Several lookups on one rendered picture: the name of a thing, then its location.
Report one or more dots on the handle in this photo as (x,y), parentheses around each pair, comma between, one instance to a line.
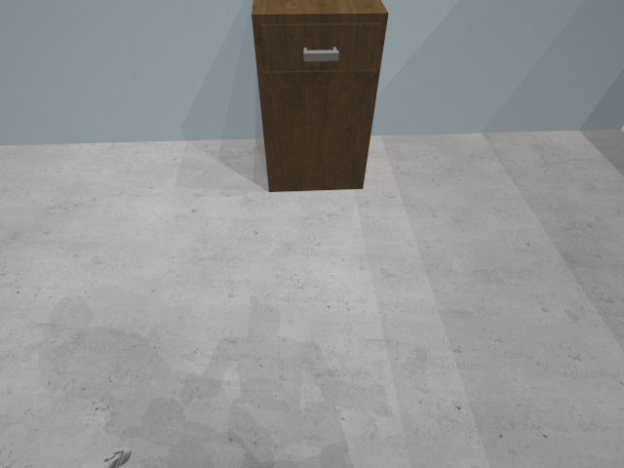
(321,55)

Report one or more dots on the drawer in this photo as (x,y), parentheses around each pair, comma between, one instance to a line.
(283,45)

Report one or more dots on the left robot hand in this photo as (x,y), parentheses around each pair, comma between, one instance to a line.
(109,458)

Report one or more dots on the cabinet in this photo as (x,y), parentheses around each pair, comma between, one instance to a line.
(317,123)

